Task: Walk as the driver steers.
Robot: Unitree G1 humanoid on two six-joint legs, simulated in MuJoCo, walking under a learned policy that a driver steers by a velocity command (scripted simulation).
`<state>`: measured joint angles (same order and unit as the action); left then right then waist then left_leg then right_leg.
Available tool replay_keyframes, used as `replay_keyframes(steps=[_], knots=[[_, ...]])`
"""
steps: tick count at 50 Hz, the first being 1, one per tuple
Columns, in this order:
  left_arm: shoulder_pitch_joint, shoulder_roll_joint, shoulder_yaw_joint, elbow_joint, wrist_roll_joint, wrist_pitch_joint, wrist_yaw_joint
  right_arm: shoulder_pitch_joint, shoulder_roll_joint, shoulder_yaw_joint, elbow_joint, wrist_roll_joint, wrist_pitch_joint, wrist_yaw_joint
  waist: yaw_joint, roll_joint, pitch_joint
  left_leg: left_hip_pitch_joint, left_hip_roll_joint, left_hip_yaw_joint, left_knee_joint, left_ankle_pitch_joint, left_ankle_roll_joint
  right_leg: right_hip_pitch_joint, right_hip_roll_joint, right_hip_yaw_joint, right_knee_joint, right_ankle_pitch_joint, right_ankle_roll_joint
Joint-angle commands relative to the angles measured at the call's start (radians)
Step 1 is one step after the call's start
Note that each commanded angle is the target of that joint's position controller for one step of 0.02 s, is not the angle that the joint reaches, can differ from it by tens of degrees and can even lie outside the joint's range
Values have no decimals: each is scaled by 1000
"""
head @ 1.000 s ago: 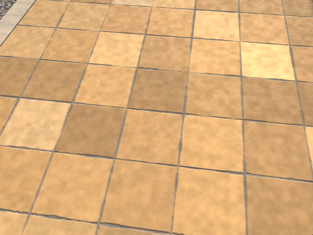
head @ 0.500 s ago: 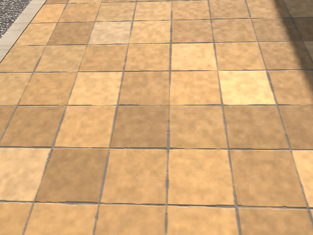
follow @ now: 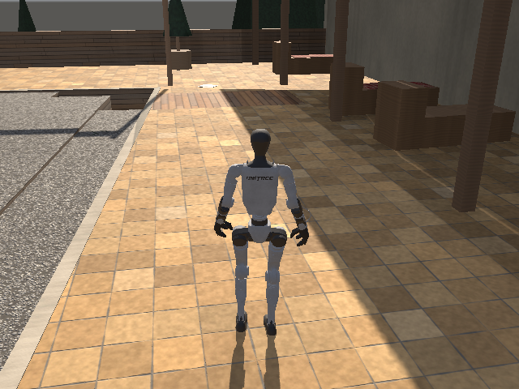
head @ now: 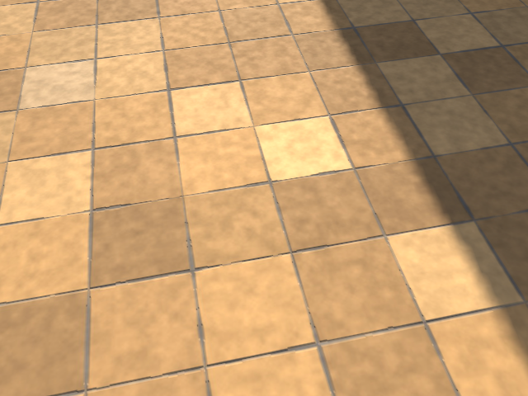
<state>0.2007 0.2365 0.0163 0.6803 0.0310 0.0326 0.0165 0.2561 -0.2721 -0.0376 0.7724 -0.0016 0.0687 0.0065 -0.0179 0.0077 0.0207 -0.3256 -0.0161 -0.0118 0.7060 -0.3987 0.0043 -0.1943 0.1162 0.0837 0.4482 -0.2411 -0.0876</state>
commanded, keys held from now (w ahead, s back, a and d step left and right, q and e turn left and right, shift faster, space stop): q+shift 0.36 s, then shift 0.04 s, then e+shift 0.16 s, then w+e+shift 0.44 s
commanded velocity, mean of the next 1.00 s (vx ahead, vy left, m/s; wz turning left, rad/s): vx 0.24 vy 0.00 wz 0.05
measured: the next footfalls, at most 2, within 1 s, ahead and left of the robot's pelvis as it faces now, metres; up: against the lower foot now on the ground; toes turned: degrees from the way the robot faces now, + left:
left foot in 0.08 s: +0.02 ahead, +0.11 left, +0.00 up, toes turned +2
right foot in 0.52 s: +0.11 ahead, -0.06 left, +0.00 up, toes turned +31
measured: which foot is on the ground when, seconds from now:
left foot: up 0.00-0.06, down 0.08-0.52, up 0.54-0.82, down 0.84-1.00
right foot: down 0.00-0.08, up 0.10-0.50, down 0.52-0.84, up 0.86-1.00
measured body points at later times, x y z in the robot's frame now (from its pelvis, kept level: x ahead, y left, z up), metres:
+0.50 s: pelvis +0.01 +0.00 +0.00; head +0.05 +0.02 +0.45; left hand +0.06 +0.32 -0.10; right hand +0.23 -0.24 -0.10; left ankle -0.02 +0.10 -0.74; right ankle +0.08 -0.09 -0.73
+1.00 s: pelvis +0.12 +0.02 +0.00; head +0.14 +0.03 +0.45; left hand +0.24 +0.31 -0.10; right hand +0.24 -0.26 -0.10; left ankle +0.01 +0.12 -0.74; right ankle +0.15 -0.10 -0.66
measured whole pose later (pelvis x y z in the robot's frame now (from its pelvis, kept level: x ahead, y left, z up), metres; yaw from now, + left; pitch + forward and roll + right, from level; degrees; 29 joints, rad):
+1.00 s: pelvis +0.12 +0.02 +0.00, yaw +5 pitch +3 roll +1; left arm 0.20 0.34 0.08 0.70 0.03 0.02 -0.07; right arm 0.28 -0.31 -0.03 0.74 -0.04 -0.07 -0.03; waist -0.02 -0.03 -0.02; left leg -0.05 -0.02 0.04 0.30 -0.31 0.02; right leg -0.65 0.02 0.05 1.13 -0.26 -0.03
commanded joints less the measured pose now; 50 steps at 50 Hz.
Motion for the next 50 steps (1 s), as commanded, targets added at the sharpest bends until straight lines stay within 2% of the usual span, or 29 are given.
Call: replay_keyframes(steps=[1, 3, 4, 5, 6, 7, 8, 9, 11, 14, 19, 24, 25, 26, 27, 28, 30, 31, 33, 37, 40, 41, 42, 43, 44, 45, 46, 48, 50], knots=[[45, 209, 64, -25, -13, -3, 18, -35, -102, -25, -87, 5, -31, 5, 31, -86, -26, -1, -16, 28, -77, -12, 32, 90, -341, 175, -18, 522, -122], [13, 209, 68, -26, -20, -6, 25, -9, -97, -23, -91, 0, -44, 4, 0, -57, -38, 97, -9, -28, -265, 162, 62, 51, -301, 118, 63, 449, -66], [-8, 189, 66, -47, -16, -10, 27, 18, -161, -38, -95, -14, -53, 2, -1, 46, -51, 166, 98, -226, -341, 317, 106, -39, -214, 47, 212, 290, -12], [-32, 150, 56, -95, -10, -9, 26, 38, -276, -72, -103, -7, -59, 4, 17, 200, -12, 262, 307, -526, -334, 780, 225, -281, -19, -91, 378, -140, 67], [-64, 138, 47, -104, -1, -5, 31, 132, -273, -81, -80, -5, -58, 9, -39, 227, -42, 297, 381, -644, -369, 887, 347, -388, 10, -43, 552, -420, 84], [-52, 144, 47, -89, -2, -3, 27, 119, -243, -82, -80, 1, -55, 7, -18, 129, -34, 294, 329, -568, -365, 791, 347, -403, -30, 4, 646, -367, 93], [-58, 145, 50, -77, -8, -3, 20, 51, -211, -77, -93, 5, -46, 1, 8, 78, -13, 258, 255, -483, -364, 684, 299, -403, -59, 17, 654, -283, 102], [-67, 153, 53, -78, -13, -2, 14, 1, -189, -73, -106, 7, -36, -4, 26, 71, -3, 239, 195, -431, -365, 631, 249, -401, -75, 15, 621, -223, 114], [-67, 150, 50, -72, -6, 2, 0, -5, -184, -76, -115, 6, -26, -5, 19, 83, -46, 258, 129, -391, -353, 624, 216, -378, -69, -8, 574, -171, 139], [-104, 135, 40, -86, -12, 4, -6, 52, -211, -93, -108, 4, -20, -1, -15, 82, -65, 284, 116, -441, -340, 558, 214, -384, -60, -8, 474, -160, 152], [-121, 162, 37, -92, -17, -9, 3, 38, -241, -108, -127, -9, -17, 2, -28, 122, -76, 242, 104, -534, -321, 491, 200, -313, -41, 9, 339, -142, 134], [-10, 154, 30, -48, -23, -22, 11, -37, -175, -72, -134, -13, -16, -9, 14, 151, -106, 135, 89, -480, -270, 585, 134, -38, -71, -44, 106, -57, 88], [12, 124, 20, -35, -16, -26, 12, -51, -138, -52, -129, -5, -17, -17, 37, 127, -101, 81, 71, -462, -267, 466, 99, 72, -93, -35, -51, 55, 72], [-32, 110, 5, -40, -3, -30, 16, -4, -75, -25, -109, -13, -22, -23, 8, 34, -93, 43, 33, -413, -252, 268, 49, 134, -171, 91, -167, 73, 59], [-92, 178, 5, -61, 5, -33, 17, 79, -55, -17, -97, -21, -23, -20, -52, -160, -83, 0, -60, -267, -138, 10, 9, 125, -355, 363, -240, 72, 12], [-64, 207, 11, -35, 6, -28, 1, 49, -140, -39, -92, -20, -12, -29, -37, -176, -41, 58, -83, -180, -190, -72, 8, -20, -394, 459, -235, 94, -79], [49, 268, 50, 20, -11, -8, -22, -46, -181, -46, -108, -42, -33, -18, 24, -199, 8, -34, -99, -75, -80, -76, 17, 26, -290, 478, -279, -435, -95], [95, 283, 61, 35, -6, -2, -27, -86, -196, -50, -120, -45, -45, -7, 45, -218, 32, -98, -92, -62, 17, -106, 9, 38, -289, 518, -310, -525, -99], [112, 269, 69, 52, -18, -10, -33, -138, -167, -38, -138, -45, -66, 10, 42, -187, 65, -146, -70, -71, 103, -71, -10, 22, -264, 527, -318, -469, -101], [78, 245, 85, 50, -30, -31, -39, -184, -115, -15, -155, -29, -105, 9, 29, -156, 4, -46, -88, -54, -9, -30, -30, -12, -164, 471, -272, -279, -87], [-43, 229, 98, 6, -19, -20, -48, -83, -97, -10, -132, 8, -107, -22, -52, -147, 12, 225, -103, -18, -369, 58, -10, -183, -93, 436, -194, -230, -37], [-79, 213, 100, -9, -20, -21, -44, 21, -133, -21, -100, 4, -108, -43, -97, -121, 0, 458, -69, -2, -481, 172, 6, -340, -36, 377, -128, -214, 32], [-67, 170, 95, -18, -39, -33, -38, 120, -214, -44, -76, -9, -114, -62, -122, -32, -63, 741, 70, -86, -469, 132, 30, -567, 35, 256, 50, -267, 104], [-11, 68, 61, -45, -60, -48, -32, 92, -273, -53, -109, -23, -120, -70, -99, 199, -148, 768, 396, -445, -491, -197, 91, -682, 44, 121, 381, -333, 71], [-86, 115, 53, -88, -38, -53, -35, -5, -305, -67, -116, -47, -117, -72, -70, 147, -68, 557, 508, -593, -535, -354, 180, -765, -91, 60, 513, -176, 60], [-140, 160, 63, -99, -24, -50, -48, -38, -222, -48, -122, -52, -126, -60, -57, 53, -13, 483, 456, -530, -537, -326, 185, -762, -141, 55, 582, -106, 56], [-110, 168, 69, -83, -12, -47, -63, -36, -181, -34, -116, -46, -137, -48, -38, 40, 7, 465, 385, -421, -543, -246, 155, -762, -139, 47, 626, -67, 60], [-68, 170, 71, -64, 5, -31, -93, 16, -173, -27, -95, -41, -150, -40, -38, 76, 15, 451, 301, -239, -562, -94, 117, -773, -150, -9, 744, -22, 65], [-113, 155, 62, -86, 4, -26, -108, 86, -173, -28, -60, -37, -163, -22, -50, 80, 52, 430, 268, -125, -578, 21, 101, -810, -177, -35, 809, 26, 56]])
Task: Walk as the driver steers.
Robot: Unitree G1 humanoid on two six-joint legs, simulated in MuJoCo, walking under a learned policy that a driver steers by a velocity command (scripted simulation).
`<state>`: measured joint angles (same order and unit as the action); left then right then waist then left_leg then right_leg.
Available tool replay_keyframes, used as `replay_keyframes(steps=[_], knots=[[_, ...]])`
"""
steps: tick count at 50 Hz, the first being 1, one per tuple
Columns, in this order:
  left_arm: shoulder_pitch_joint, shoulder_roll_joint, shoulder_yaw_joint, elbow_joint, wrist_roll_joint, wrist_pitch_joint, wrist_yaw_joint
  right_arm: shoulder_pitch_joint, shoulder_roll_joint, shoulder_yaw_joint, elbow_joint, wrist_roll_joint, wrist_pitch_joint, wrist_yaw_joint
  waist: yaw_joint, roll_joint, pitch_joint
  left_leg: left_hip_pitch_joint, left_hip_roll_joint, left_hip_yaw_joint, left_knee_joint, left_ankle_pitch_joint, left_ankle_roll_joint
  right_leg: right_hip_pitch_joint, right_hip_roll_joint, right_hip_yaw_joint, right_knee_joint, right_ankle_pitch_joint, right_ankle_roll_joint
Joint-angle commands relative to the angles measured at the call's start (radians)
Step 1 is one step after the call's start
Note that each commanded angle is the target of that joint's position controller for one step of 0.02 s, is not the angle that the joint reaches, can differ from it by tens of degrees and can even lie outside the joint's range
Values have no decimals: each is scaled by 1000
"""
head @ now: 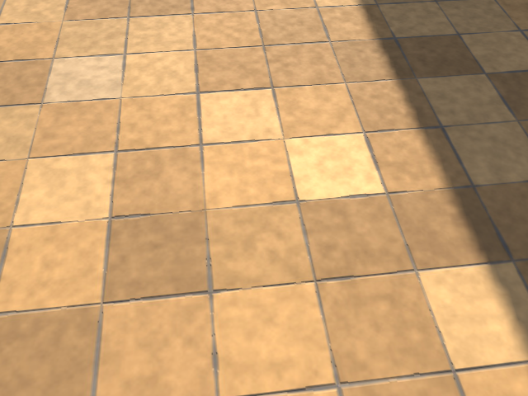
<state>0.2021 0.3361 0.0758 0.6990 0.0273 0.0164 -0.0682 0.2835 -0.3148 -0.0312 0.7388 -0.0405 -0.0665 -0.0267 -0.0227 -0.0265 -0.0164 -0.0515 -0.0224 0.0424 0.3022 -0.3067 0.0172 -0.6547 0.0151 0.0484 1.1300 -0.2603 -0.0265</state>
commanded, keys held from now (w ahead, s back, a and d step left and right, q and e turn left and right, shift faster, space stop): w+e+shift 0.04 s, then w+shift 0.06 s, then w+q+shift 0.88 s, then w+shift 0.02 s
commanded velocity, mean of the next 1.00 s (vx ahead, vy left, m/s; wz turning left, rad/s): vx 0.96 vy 0.00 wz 0.43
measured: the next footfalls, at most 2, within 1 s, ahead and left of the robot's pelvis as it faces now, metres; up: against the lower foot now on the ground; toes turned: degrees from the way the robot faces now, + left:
right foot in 0.24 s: +0.34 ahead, -0.19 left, +0.00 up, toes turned -12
left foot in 0.72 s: +0.78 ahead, -0.07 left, +0.00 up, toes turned +13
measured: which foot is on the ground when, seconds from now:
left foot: down 0.00-0.24, up 0.26-0.70, down 0.72-1.00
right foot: up 0.00-0.22, down 0.24-0.70, up 0.72-1.00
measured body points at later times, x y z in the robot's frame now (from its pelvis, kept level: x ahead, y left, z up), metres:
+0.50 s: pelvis +0.39 -0.11 +0.00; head +0.40 -0.11 +0.44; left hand +0.41 +0.16 -0.13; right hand +0.46 -0.38 -0.13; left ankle +0.46 +0.03 -0.64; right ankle +0.30 -0.18 -0.74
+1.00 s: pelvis +0.85 -0.06 -0.01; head +0.87 -0.05 +0.44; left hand +1.02 +0.22 -0.05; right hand +0.92 -0.35 -0.13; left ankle +0.74 -0.08 -0.74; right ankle +1.10 -0.19 -0.67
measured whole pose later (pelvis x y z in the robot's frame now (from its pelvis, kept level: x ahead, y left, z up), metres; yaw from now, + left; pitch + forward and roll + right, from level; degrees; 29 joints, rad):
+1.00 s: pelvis +0.85 -0.06 -0.01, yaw +25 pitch +1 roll -1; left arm -0.04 0.24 -0.04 0.57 0.05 -0.06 -0.02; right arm 0.48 -0.29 -0.07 0.87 0.00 -0.07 0.01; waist -0.11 -0.01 0.04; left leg -0.01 -0.21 -0.17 0.33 -0.30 0.19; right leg -0.74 -0.14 0.10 0.81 -0.06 0.06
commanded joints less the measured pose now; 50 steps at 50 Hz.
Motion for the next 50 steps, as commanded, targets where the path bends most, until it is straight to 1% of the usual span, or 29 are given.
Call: replay_keyframes(steps=[1, 6, 8, 10, 11, 12, 13, 14, 15, 16, 17, 19, 20, 22, 25, 29, 31, 33, 34, 35, 36, 37, 38, 39, 40, 42, 43, 47, 50], knots=[[-147, 55, 0, -120, 7, -9, -28, 83, -125, -34, -13, 2, -33, 18, -51, 115, 109, 143, 270, -137, -185, -31, 85, -363, -85, -4, 136, 66, -8], [-296, 14, -36, -177, 12, -22, -45, 142, -80, -18, 47, -5, -61, 30, -49, 95, 219, -1, 239, 33, -285, 214, 91, -202, -68, -71, -178, 166, -45], [-336, -8, -52, -191, 11, -31, -46, 171, -109, -20, 87, 7, -57, 28, -42, 95, 231, -7, 263, 66, -325, 510, 112, -36, -26, -156, -341, 128, -92], [-261, 12, -47, -166, 19, -34, -24, 199, -173, -27, 134, 14, -44, 21, 25, 158, 132, 89, 281, 87, -129, 1215, 123, 169, 59, -232, -400, 15, -135], [-98, 47, -30, -125, 24, -37, -5, 197, -216, -34, 152, 10, -33, 16, 120, 196, 21, 87, 305, 76, 91, 1409, 118, 365, 88, -205, -402, -58, -151], [139, 90, -8, -58, 27, -45, 16, 158, -243, -39, 152, 24, -27, 14, 254, 191, -102, -33, 287, 70, 370, 1345, 109, 674, 76, -143, -507, -4, -165], [287, 198, 26, -6, 45, -51, 38, 148, -161, -21, 119, 24, -33, 21, 289, 111, -234, -289, 206, 43, 730, 803, 103, 984, -125, 98, -534, -203, -159], [280, 280, 40, -15, 59, -69, 45, 230, 6, 11, 57, 58, -40, 44, 164, -168, -403, -607, 46, -67, 1098, -195, 91, 1187, -461, 597, -672, -499, -173], [288, 242, 39, -11, 42, -74, 51, 74, -114, -21, 43, 65, -45, 37, 233, -20, -379, -623, 44, -190, 1164, -82, 117, 1024, -447, 668, -809, -448, -120], [218, 186, 23, 29, 41, -81, 53, 32, -101, -27, 24, 70, -41, 38, 160, -16, -163, -674, 84, -162, 1135, 39, 116, 857, -402, 484, -814, -311, -104], [155, 127, 11, 33, 36, -89, 49, 57, -66, -16, 43, 60, -34, 44, 106, 5, -54, -649, 128, -136, 1070, 86, 106, 712, -366, 357, -847, -186, -99], [93, 55, -9, 41, 17, -99, 53, 150, -22, -15, 96, 33, 7, 61, 22, -52, 9, -556, 162, -119, 1025, 100, 80, 536, -300, 162, -919, -137, -74], [99, 24, -17, 54, 10, -109, 52, 150, -3, -15, 104, 30, 25, 68, 9, -56, 34, -554, 170, -114, 1020, 99, 75, 502, -289, 108, -947, -108, -69], [106, -5, -22, 89, -12, -128, 50, 72, 18, -19, 86, 28, 50, 79, -4, -42, 117, -652, 176, -95, 1005, 151, 72, 495, -241, -44, -997, 28, -28], [111, -38, -29, 112, -8, -149, 45, -66, 44, -7, 23, 34, 54, 88, -14, -92, 180, -679, 149, -16, 864, 307, 77, 450, -174, -238, -1040, 283, 0], [131, 8, -28, 137, -10, -152, 76, -180, 30, 7, -29, 28, 42, 110, -29, -22, 194, -608, 90, 111, 553, 411, 129, 565, -174, -364, -1039, 733, 13], [150, 72, -17, 136, -10, -144, 98, -148, 1, 2, -21, 32, 42, 111, -60, -41, 121, -469, 5, 181, 473, 424, 154, 667, -200, -375, -927, 1154, 25], [90, 154, 8, 109, 0, -113, 119, 74, -70, -23, 35, 39, 54, 98, -188, -103, -22, -231, -61, 179, 485, 302, 180, 717, -240, -351, -643, 1453, 28], [26, 175, 17, 87, 7, -94, 121, 269, -119, -48, 89, 37, 61, 85, -285, -105, -101, -44, -70, 138, 481, 227, 211, 665, -258, -322, -392, 1455, 13], [-21, 170, 21, 75, 7, -78, 110, 437, -170, -80, 140, 41, 61, 65, -355, -41, -149, 152, -64, 59, 382, 162, 257, 548, -220, -305, -23, 1196, -6], [-80, 56, -5, 62, 8, -82, 79, 336, -178, -98, 138, 68, 69, 47, -286, 191, -4, 158, -31, -69, 298, 115, 286, 277, 3, -276, 389, 146, 0], [58, -46, -40, -51, 7, -106, 72, 190, -273, -105, 92, 26, 75, 52, -47, 334, -53, 310, 139, -575, 254, 251, 454, -106, 83, -120, 642, -234, 51], [61, -17, -54, -88, 11, -135, 72, 161, -272, -113, 48, 20, 70, 47, -69, 218, -185, 382, 261, -900, -3, -111, 532, -212, 47, 55, 619, -211, 33], [10, 39, -50, -78, 15, -153, 70, 156, -181, -96, 55, 13, 63, 35, -48, 27, -46, 235, 266, -918, -114, -252, 461, -226, -11, 73, 497, -143, 23], [-34, 51, -48, -79, 21, -151, 69, 130, -134, -83, 69, 14, 51, 32, -2, -77, 35, 79, 232, -827, -115, -216, 403, -165, -56, 72, 369, -96, 27], [-40, 33, -61, -74, 54, -109, 72, 88, -130, -72, 62, 26, 15, 22, 56, -99, 92, -136, 140, -642, -108, -25, 362, -50, -104, 62, 237, -86, 58], [-44, 24, -67, -75, 56, -87, 70, 83, -122, -66, 61, 31, 1, 23, 68, -95, 105, -223, 103, -579, -118, 16, 352, -6, -125, 46, 167, -87, 77], [-261, -14, -90, -168, 29, -74, 52, 120, -139, -74, 58, 41, -23, 31, -8, -36, 140, -319, -2, -428, -140, 270, 296, 79, -125, -33, -236, 174, 104], [-330, -30, -98, -198, 9, -78, 49, 188, -150, -84, 76, 49, -19, 41, -83, 41, 81, -164, -6, -407, -95, 520, 239, 115, -61, -75, -456, 353, 76]])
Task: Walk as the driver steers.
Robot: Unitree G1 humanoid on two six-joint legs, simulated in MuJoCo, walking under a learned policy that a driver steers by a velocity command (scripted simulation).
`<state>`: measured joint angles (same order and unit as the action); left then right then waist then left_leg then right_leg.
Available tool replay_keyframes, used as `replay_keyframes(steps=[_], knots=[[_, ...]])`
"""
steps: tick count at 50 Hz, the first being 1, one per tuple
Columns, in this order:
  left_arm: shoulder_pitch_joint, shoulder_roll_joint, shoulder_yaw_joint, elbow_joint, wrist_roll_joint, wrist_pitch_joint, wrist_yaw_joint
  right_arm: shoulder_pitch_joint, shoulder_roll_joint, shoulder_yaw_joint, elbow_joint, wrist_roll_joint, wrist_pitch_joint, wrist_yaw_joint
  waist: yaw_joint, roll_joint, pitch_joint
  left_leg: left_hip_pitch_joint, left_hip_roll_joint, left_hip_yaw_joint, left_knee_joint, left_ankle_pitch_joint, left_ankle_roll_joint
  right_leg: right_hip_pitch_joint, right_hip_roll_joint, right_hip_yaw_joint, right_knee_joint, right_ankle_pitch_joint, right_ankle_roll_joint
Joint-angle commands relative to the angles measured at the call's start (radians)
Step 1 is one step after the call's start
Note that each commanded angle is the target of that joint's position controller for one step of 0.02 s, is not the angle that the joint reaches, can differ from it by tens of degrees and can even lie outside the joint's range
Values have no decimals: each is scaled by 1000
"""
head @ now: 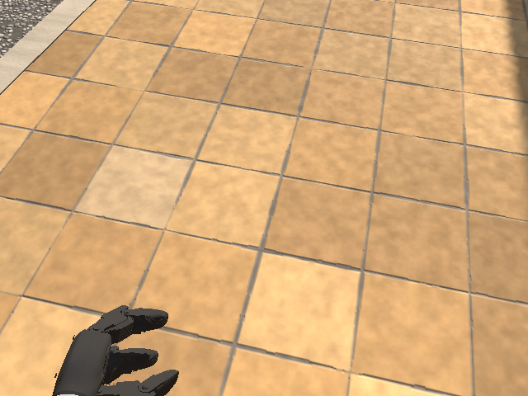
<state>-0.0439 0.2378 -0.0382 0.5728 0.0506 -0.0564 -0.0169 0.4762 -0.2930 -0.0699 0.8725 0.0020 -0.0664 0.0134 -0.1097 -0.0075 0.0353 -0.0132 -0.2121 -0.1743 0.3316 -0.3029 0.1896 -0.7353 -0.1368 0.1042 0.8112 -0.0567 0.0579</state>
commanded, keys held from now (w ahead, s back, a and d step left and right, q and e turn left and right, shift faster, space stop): w+shift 0.10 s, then w+e+shift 0.90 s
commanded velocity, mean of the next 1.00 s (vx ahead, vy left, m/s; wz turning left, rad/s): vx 1.00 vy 0.00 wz -0.46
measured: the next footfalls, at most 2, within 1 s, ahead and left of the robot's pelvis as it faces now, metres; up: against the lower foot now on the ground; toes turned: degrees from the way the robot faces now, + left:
right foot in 0.14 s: +0.35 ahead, -0.16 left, +0.00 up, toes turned +7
left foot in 0.54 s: +0.70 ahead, +0.08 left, +0.00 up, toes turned -8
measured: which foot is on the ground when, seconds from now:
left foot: down 0.00-0.16, up 0.18-0.52, down 0.54-0.98, up 1.00-1.00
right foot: up 0.00-0.12, down 0.14-0.56, up 0.58-0.96, down 0.98-1.00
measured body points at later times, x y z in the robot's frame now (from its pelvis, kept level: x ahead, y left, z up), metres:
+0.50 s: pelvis +0.47 -0.05 +0.00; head +0.50 -0.04 +0.45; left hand +0.35 +0.21 -0.12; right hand +0.77 -0.22 -0.02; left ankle +0.64 +0.08 -0.71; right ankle +0.32 -0.16 -0.73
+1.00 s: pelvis +0.91 -0.14 -0.04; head +0.94 -0.15 +0.41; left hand +1.24 -0.03 -0.11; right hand +0.74 -0.36 -0.17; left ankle +0.71 +0.08 -0.65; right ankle +1.01 -0.21 -0.74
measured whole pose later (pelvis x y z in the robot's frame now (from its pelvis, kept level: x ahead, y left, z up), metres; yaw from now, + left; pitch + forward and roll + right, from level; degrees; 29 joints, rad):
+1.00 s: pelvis +0.91 -0.14 -0.04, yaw -30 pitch +1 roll +2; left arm 0.04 0.33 0.04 0.63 0.03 -0.02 -0.06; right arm 0.47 -0.28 -0.04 0.88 -0.04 -0.06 -0.01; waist -0.04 -0.04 0.04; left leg 0.08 0.07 0.22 0.94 -0.43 -0.04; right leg -0.57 0.08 -0.13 0.74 -0.23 -0.20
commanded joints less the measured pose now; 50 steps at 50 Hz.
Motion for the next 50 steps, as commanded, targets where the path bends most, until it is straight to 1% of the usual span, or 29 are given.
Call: replay_keyframes(steps=[1, 4, 6, 7, 8, 9, 10, 12, 14, 16, 19, 22, 24, 26, 27, 28, 29, 30, 31, 32, 34, 37, 42, 44, 45, 47, 48, 49, 50], knots=[[-95, 70, 16, -76, -17, -9, -2, 12, -166, -45, -50, 5, -20, 1, -13, 38, 18, -152, 200, -187, -115, 576, 55, 212, 101, -139, -184, 180, -23], [-31, 114, 37, -60, -12, -22, 6, 3, -175, -43, -38, 0, -29, -12, 18, 69, -40, -25, 242, -178, -16, 843, 5, 368, 148, -138, -304, 163, -69], [248, 208, 85, 20, -27, -28, 27, -56, -246, -55, -41, -26, -32, -14, 181, 99, -188, 51, 265, -148, 276, 1060, -26, 591, 178, -146, -297, -6, -108], [470, 247, 107, 86, -28, -26, 46, -128, -226, -51, -55, -41, -33, -13, 304, 92, -257, -66, 233, -102, 534, 968, -39, 799, 127, -126, -263, -88, -129], [667, 305, 124, 133, -8, -25, 62, -153, -92, -17, -86, -55, -43, -18, 347, -84, -340, -265, 163, -36, 938, 415, -45, 987, -50, 112, -223, -386, -145], [563, 369, 143, 149, 9, -25, 39, 72, 1, 14, -113, 19, -48, 2, 152, -479, -426, -592, -7, -13, 1162, -152, -101, 1142, -260, 842, -522, -540, -328], [427, 245, 135, 115, -4, -18, 17, -25, -77, 20, -84, -21, -38, -11, 160, -198, -240, -727, 114, 4, 1162, -69, -73, 1026, -209, 826, -572, -670, -354], [400, 147, 115, 150, -20, -22, -1, -261, -109, 20, -144, -55, -40, 4, 167, 55, -87, -694, 192, 48, 1027, 26, -90, 781, -104, 527, -561, -419, -324], [467, 125, 103, 219, -25, -30, 3, -324, -65, 41, -204, -83, -28, 16, 125, -5, -27, -687, 234, 64, 923, -15, -120, 662, -33, 423, -576, -291, -314], [511, 142, 108, 249, -39, -40, 9, -354, -44, 59, -244, -91, -21, 23, 103, -38, 6, -716, 265, 80, 811, -57, -153, 613, -15, 394, -613, -226, -331], [471, 176, 124, 232, -37, -41, 18, -507, -37, 90, -323, -67, -27, 44, 103, -43, 62, -564, 274, 136, 480, 120, -199, 405, 36, 288, -704, -144, -315], [481, 226, 144, 229, -58, -44, 0, -541, -39, 95, -327, -39, -27, 46, 125, -63, 33, -275, 219, 189, 325, 317, -204, 314, 39, 249, -740, 46, -274], [521, 227, 146, 243, -65, -40, -2, -533, -73, 80, -322, -42, -28, 29, 130, -46, 4, -247, 210, 178, 245, 305, -193, 440, 31, 243, -638, 189, -242], [543, 253, 152, 256, -61, -33, 0, -375, -116, 52, -272, -51, -35, 3, 58, -7, -120, -47, 166, 196, 186, 186, -169, 503, 83, 190, -325, 445, -200], [522, 255, 155, 247, -64, -37, -5, -224, -152, 32, -242, -58, -42, -17, -18, -3, -203, 164, 243, 138, 202, 128, -147, 380, 124, 170, -86, 363, -179], [493, 158, 131, 211, -63, -49, -1, -16, -235, 1, -227, -77, -42, -40, -91, 112, -346, 369, 514, -142, 157, -233, -106, 236, 173, 99, 234, -30, -173], [556, 86, 108, 157, -94, -39, 5, -44, -280, -11, -227, -80, -28, -41, -10, 324, -446, 443, 718, -634, -35, -500, -22, 23, 224, 8, 497, -410, -161], [501, 132, 111, 173, -65, -19, 12, -127, -203, -9, -231, -66, -20, -40, 14, 205, -285, 315, 676, -609, -67, -529, -8, -87, 138, -13, 570, -317, -171], [421, 139, 114, 173, -46, -8, 4, -175, -115, 10, -232, -57, -24, -34, 16, 102, -164, 204, 624, -429, -55, -374, -21, -101, 102, -26, 546, -254, -169], [377, 125, 114, 169, -39, 2, -7, -181, -79, 17, -211, -58, -30, -28, 33, 52, -79, 97, 581, -286, -75, -173, -33, -81, 77, -29, 513, -235, -161], [349, 88, 110, 147, -21, 31, -29, -167, -59, 22, -166, -46, -45, -27, 83, 110, -17, -8, 530, -101, -106, 20, -64, -56, 41, -30, 476, -235, -148], [230, 65, 99, 80, -15, 60, -47, -141, -28, 25, -116, -19, -66, -13, 109, 98, 17, -20, 505, 88, -148, 272, -92, -122, 17, -56, 451, -178, -141], [52, 78, 71, -8, -21, 54, -85, -173, -79, 16, -81, -22, -76, -21, 134, 44, 88, -121, 396, 403, -230, 543, -149, 74, 70, -211, 61, 82, -176], [40, 96, 71, -5, -22, 51, -88, -115, -134, 6, -69, -22, -72, -27, 138, 46, 63, -60, 401, 444, -147, 977, -164, 212, 152, -298, -33, 87, -211], [85, 116, 76, 9, -23, 49, -83, -97, -172, -3, -71, -22, -62, -33, 167, 76, 21, -5, 416, 445, -52, 1186, -172, 274, 190, -317, -47, 46, -226], [349, 184, 106, 79, -22, 45, -65, -142, -238, -21, -94, -32, -27, -46, 318, 117, -124, -15, 464, 422, 316, 1380, -164, 561, 241, -283, -54, -51, -272], [566, 231, 134, 150, -21, 40, -45, -179, -240, -22, -115, -38, -13, -43, 405, 89, -217, -148, 459, 402, 625, 1238, -156, 832, 251, -215, -112, -82, -308], [554, 280, 160, 175, -34, 46, -16, -158, -166, -9, -106, -53, -9, -24, 346, -50, -177, -394, 306, 391, 999, 289, -172, 976, 184, -87, -152, -168, -337], [441, 409, 181, 125, -11, 67, -7, -61, -67, 22, -205, -48, -20, -18, 181, -262, -253, -757, 194, 304, 1374, -243, -225, 1176, -54, 416, -217, -63, -490]])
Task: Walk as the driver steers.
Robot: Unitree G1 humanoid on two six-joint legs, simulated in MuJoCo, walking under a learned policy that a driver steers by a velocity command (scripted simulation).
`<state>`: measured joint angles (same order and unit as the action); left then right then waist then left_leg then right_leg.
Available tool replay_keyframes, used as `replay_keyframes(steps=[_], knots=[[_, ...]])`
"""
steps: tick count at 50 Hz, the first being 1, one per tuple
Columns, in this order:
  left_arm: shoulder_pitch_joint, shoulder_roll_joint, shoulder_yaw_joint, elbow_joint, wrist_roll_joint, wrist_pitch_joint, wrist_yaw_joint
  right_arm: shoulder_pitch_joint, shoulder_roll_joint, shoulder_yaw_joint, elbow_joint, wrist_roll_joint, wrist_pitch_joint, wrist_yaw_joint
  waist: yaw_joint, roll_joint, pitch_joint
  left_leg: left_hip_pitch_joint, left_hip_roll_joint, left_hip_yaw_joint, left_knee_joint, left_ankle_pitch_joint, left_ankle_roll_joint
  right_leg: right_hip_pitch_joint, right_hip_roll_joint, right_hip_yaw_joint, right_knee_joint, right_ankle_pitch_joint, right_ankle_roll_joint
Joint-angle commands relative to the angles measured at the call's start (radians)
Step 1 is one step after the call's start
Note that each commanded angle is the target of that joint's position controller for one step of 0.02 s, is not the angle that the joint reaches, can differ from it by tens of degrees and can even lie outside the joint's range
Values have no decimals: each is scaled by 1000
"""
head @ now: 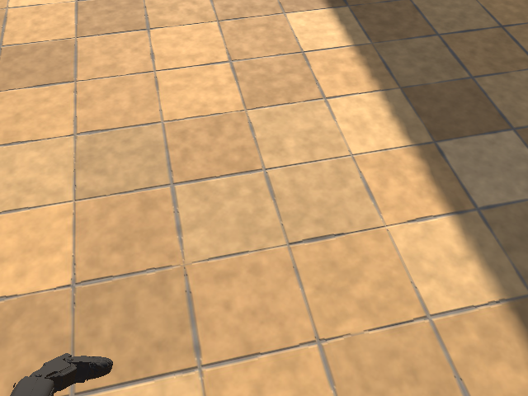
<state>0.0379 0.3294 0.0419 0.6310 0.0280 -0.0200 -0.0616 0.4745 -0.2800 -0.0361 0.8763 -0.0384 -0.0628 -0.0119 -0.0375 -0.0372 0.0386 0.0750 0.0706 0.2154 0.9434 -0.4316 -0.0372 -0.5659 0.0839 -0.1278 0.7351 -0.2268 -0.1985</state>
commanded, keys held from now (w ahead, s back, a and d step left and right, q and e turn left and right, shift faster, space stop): w+e+shift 0.10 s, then w+q+shift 0.66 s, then w+shift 0.18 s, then w+e+shift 0.06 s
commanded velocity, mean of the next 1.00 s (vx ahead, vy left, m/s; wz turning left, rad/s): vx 1.00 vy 0.00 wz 0.24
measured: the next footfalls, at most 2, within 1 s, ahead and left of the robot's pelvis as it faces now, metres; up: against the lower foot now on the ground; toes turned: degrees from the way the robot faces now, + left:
left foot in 0.42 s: +0.62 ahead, +0.09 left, +0.00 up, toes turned -3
right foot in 0.86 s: +1.06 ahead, -0.04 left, +0.00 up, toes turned +18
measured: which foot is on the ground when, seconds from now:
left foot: up 0.00-0.40, down 0.42-0.88, up 0.90-1.00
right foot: down 0.00-0.40, up 0.42-0.84, down 0.86-1.00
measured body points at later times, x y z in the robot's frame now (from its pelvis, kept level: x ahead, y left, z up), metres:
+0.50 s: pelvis +0.48 +0.04 +0.02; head +0.51 +0.05 +0.47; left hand +0.57 +0.32 -0.10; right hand +0.58 -0.25 -0.09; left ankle +0.58 +0.09 -0.69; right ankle +0.25 -0.04 -0.56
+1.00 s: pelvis +0.97 +0.05 +0.04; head +0.99 +0.07 +0.49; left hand +1.00 +0.36 -0.07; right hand +1.13 -0.20 -0.07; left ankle +0.79 +0.10 -0.58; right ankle +1.03 -0.05 -0.69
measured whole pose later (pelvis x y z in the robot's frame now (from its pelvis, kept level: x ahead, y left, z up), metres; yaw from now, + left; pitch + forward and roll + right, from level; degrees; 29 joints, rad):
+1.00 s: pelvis +0.97 +0.05 +0.04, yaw +18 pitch +2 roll -2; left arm 0.24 0.31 0.04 0.74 0.05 -0.09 0.01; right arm 0.30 -0.34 -0.06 0.81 -0.03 -0.06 0.02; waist -0.01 0.03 0.00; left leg -0.36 -0.07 -0.07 1.26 -0.32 0.10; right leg -0.33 0.04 -0.02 0.52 -0.23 -0.02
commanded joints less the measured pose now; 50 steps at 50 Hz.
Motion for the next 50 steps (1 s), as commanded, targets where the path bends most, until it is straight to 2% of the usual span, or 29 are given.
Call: replay_keyframes(steps=[1, 3, 6, 9, 12, 13, 16, 18, 19, 20, 21, 22, 23, 24, 25, 26, 27, 29, 33, 37, 40, 42, 43, 44, 45, 46, 47, 48, 50], knots=[[406, 314, 109, 30, 2, 39, 46, -179, -147, -10, -277, -1, -51, 7, 194, -94, -370, -981, -78, -278, 768, -22, 9, 1049, -337, 896, -366, -139, -296], [340, 222, 88, 62, -8, 24, 62, -246, -161, -3, -275, -4, -69, 8, 100, 96, -80, -946, 15, -292, 531, 86, 14, 706, -304, 814, -502, -150, -205], [269, 136, 52, 65, -13, -23, 68, -179, -128, 9, -250, -36, -6, 11, -22, 132, 10, -736, 79, -286, 326, 25, -24, 336, -198, 590, -522, 35, -173], [279, 105, 39, 97, -17, -69, 55, -315, -54, 37, -299, -19, 6, 32, 2, 75, 74, -661, 106, -213, 14, 255, -16, 194, -118, 396, -603, 176, -120], [336, 101, 38, 128, -38, -97, 31, -415, -33, 42, -290, 20, 5, 53, 81, 78, 50, -550, 51, -139, -228, 615, 57, 278, -83, 264, -693, 294, -36], [357, 118, 38, 133, -38, -108, 32, -436, -24, 44, -308, 32, -1, 55, 89, 12, 72, -540, 67, -156, -288, 671, 81, 313, -141, 275, -701, 365, -25], [392, 147, 42, 174, -17, -105, 49, -473, -76, 22, -294, 24, -7, 56, 99, 39, 66, -599, -7, -120, -398, 604, 138, 605, -187, 182, -672, 655, 24], [382, 193, 50, 178, 10, -90, 72, -380, -117, 0, -265, 24, -5, 55, 39, -29, -33, -510, -109, -90, -378, 447, 166, 731, -227, 128, -495, 1097, 61], [356, 205, 53, 172, 31, -75, 81, -246, -144, -15, -227, 28, 1, 49, -33, -61, -108, -404, -150, -85, -350, 360, 183, 756, -245, 109, -313, 1263, 75], [304, 202, 54, 159, 46, -56, 90, -28, -167, -33, -156, 29, 7, 41, -140, -59, -193, -223, -176, -75, -357, 301, 199, 703, -237, 69, -39, 1286, 90], [265, 177, 45, 142, 46, -54, 93, 163, -222, -59, -108, 21, 17, 27, -235, -13, -252, 14, -116, -181, -334, 162, 243, 492, -188, 45, 343, 1085, 101], [378, 20, 7, 89, 2, -71, 62, 137, -336, -92, -98, -2, 23, 24, -78, 359, -292, 308, 149, -759, -422, -58, 439, -23, 11, 74, 799, 68, 181], [313, 59, -4, 65, 15, -97, 60, 46, -261, -84, -119, 23, 31, 39, -84, 282, -343, 320, 197, -1129, -663, -117, 462, -175, 43, 202, 861, -165, 166], [223, 80, -11, 33, 11, -110, 62, -31, -243, -82, -136, 22, 25, 38, -61, 147, -203, 203, 192, -1009, -684, -82, 434, -227, -42, 257, 804, -76, 157], [177, 90, -18, 27, 18, -117, 60, -33, -196, -75, -119, 28, 23, 40, -43, 8, -145, 68, 161, -904, -691, -5, 397, -177, -89, 247, 697, -41, 153], [140, 78, -24, 10, 29, -110, 58, -33, -168, -66, -104, 29, 20, 33, -14, -26, -70, -67, 112, -812, -703, 70, 366, -139, -117, 236, 617, -51, 160], [138, 66, -29, -9, 44, -91, 55, -40, -136, -51, -87, 30, 15, 27, 31, -19, -29, -173, 64, -745, -717, 116, 346, -97, -133, 233, 555, -66, 176], [147, 44, -44, -20, 55, -54, 49, -42, -154, -52, -86, 34, -2, 27, 64, 24, 9, -288, 11, -674, -747, 155, 353, -75, -158, 208, 444, -109, 205], [-79, 23, -67, -113, 28, -51, 33, -37, -175, -66, -98, 41, -14, 30, 10, 51, 94, -448, -59, -599, -838, 294, 326, -14, -156, 132, 80, 153, 254], [-168, 19, -69, -143, 9, -59, 35, 33, -195, -81, -76, 54, -16, 33, -65, 85, 32, -299, -51, -606, -773, 617, 260, 75, -104, 120, -120, 359, 237], [-125, 44, -56, -133, 12, -68, 46, 26, -206, -85, -65, 49, -14, 14, -44, 85, -23, -161, -33, -594, -658, 861, 216, 197, -64, 114, -245, 310, 202], [132, 111, -19, -60, 8, -76, 69, 2, -256, -91, -57, 32, -21, 14, 89, 96, -184, -113, -30, -559, -355, 1082, 179, 465, -41, 103, -238, 173, 163], [344, 152, 6, -7, 14, -80, 88, -51, -233, -85, -67, 20, -30, 13, 202, 94, -269, -246, -57, -530, -103, 953, 169, 692, -130, 169, -186, 61, 137], [512, 225, 33, 21, 45, -81, 105, -28, -97, -51, -97, 27, -40, 10, 218, -94, -406, -455, -131, -440, 262, 451, 163, 925, -371, 495, -203, -306, 80], [439, 284, 53, 42, 37, -72, 87, 105, -48, -24, -124, 64, -35, 22, 99, -407, -503, -694, -218, -372, 478, -18, 130, 1023, -538, 1062, -425, -414, -49], [328, 159, 43, 15, 26, -67, 74, -8, -116, -26, -97, 32, -21, 10, 110, -164, -314, -812, -119, -359, 483, 77, 148, 897, -472, 966, -448, -512, -40], [290, 85, 28, 27, 19, -69, 68, -132, -130, -27, -113, 15, -18, 20, 123, -18, -185, -812, -91, -349, 433, 149, 141, 753, -422, 780, -449, -382, -28], [304, 64, 24, 58, 26, -71, 64, -218, -120, -23, -141, 3, -18, 31, 118, 46, -110, -800, -79, -341, 385, 150, 139, 646, -371, 677, -462, -225, -20], [381, 37, 14, 139, 15, -84, 63, -279, -70, -6, -194, -17, -10, 49, 72, -25, -43, -804, -62, -350, 318, 84, 127, 543, -313, 572, -478, -28, -25]])
Velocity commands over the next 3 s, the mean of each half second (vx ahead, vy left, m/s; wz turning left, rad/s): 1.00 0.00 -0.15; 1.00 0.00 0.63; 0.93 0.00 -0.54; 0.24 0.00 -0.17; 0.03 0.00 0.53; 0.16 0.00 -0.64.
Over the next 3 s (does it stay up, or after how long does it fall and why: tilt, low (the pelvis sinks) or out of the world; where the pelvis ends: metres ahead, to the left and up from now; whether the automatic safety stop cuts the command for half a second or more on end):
stays up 1.70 0.21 0.06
